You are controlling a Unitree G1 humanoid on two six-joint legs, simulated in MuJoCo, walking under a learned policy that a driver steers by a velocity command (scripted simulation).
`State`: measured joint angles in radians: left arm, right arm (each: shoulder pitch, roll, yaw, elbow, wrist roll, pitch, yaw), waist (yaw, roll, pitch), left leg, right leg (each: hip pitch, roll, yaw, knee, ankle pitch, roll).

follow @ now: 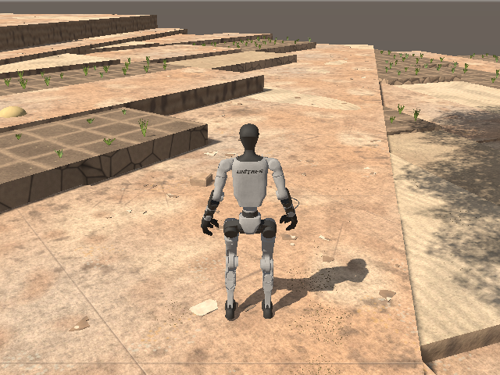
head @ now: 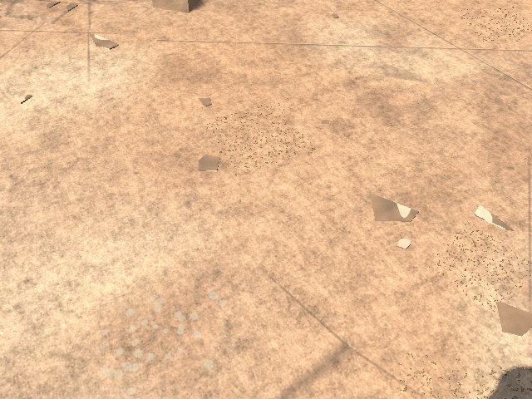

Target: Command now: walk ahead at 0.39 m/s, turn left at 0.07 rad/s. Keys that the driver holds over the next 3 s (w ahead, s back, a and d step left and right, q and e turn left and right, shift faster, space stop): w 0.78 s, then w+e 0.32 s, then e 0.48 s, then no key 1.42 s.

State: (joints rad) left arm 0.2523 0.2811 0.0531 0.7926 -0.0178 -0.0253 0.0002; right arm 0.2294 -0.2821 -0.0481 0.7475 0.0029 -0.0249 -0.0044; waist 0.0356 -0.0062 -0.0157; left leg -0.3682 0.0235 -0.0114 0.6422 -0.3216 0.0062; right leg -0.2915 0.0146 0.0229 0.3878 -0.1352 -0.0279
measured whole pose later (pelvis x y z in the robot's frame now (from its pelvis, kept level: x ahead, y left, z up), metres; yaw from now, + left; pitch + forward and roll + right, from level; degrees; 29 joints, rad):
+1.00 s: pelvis +0.49 +0.00 -0.02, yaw -4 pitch +2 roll -2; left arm 0.41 0.29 0.06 0.90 -0.02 -0.05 0.00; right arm 0.02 -0.26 -0.03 0.70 0.01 -0.10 0.03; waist 0.10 0.02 0.02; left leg -0.48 0.05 -0.03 0.47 -0.02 0.02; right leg 0.02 0.03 0.03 0.37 -0.41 0.00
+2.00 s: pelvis +0.77 -0.03 -0.01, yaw -29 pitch +0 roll +0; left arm 0.15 0.25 0.04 0.71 0.02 0.03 0.01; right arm 0.20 -0.25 -0.04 0.84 -0.03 -0.02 -0.01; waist 0.00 -0.04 0.02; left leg -0.25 0.01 -0.01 0.53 -0.28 -0.02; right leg -0.32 0.06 0.08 0.51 -0.18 -0.02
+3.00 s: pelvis +0.81 -0.02 +0.00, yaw -30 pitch -2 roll +0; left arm 0.14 0.23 0.04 1.09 0.00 0.02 0.04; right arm 0.25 -0.23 0.00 1.03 -0.01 -0.02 -0.02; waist 0.00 0.00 0.04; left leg -0.14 -0.02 0.01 0.46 -0.30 0.02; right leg -0.22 0.02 0.10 0.46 -0.21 0.02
